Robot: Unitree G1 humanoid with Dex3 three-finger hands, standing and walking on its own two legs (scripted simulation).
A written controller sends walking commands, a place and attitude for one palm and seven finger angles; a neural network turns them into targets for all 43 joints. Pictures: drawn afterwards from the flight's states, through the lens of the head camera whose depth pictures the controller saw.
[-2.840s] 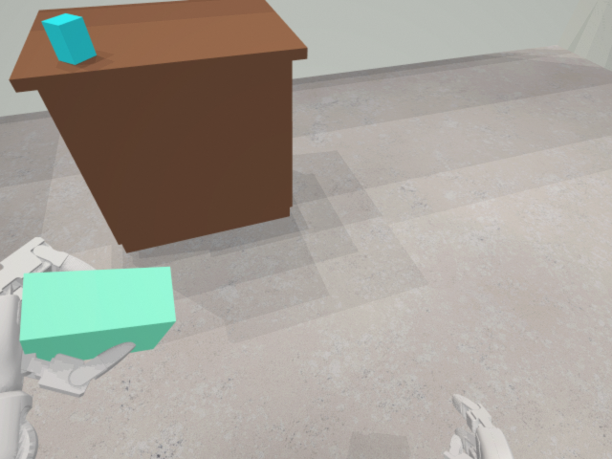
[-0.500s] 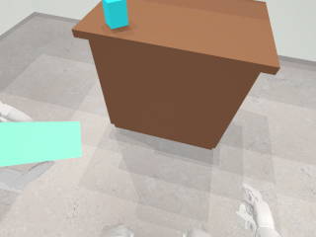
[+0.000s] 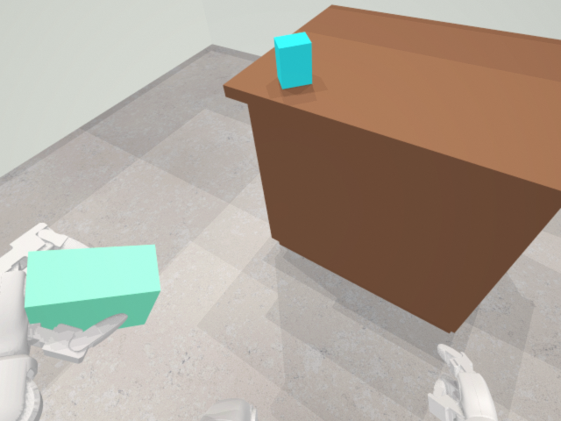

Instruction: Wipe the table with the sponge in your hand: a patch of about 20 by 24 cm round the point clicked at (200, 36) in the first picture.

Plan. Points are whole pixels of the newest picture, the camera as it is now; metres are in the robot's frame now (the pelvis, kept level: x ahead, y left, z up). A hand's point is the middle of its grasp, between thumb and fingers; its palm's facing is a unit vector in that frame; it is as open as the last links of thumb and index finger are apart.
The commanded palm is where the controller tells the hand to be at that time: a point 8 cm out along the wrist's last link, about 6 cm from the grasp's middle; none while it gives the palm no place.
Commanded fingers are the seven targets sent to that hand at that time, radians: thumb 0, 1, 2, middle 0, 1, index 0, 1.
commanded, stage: walk to a spot facing it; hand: left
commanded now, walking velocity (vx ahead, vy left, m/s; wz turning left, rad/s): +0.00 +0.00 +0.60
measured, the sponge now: (113, 291) +0.24 +0.20 +0.13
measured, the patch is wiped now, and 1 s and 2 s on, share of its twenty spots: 0.00 0.00 0.00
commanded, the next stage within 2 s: none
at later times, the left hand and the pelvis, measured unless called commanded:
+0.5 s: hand out of the picture +0.11 +0.28 +0.18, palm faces +0.56 -0.72 -0.42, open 9.9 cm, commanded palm +0.04 +0.31 +0.17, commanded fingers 0.00 0.10 1.30 -1.20 -1.60 -1.20 -1.60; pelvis -0.03 +0.00 +0.00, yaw +16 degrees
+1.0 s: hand out of the picture -0.04 +0.22 +0.18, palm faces +0.76 -0.45 -0.47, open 9.9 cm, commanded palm -0.11 +0.23 +0.17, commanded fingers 0.00 0.10 1.30 -1.20 -1.60 -1.20 -1.60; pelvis -0.09 -0.09 +0.01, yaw +34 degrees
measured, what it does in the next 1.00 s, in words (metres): steps to the right, turning left: left foot, then right foot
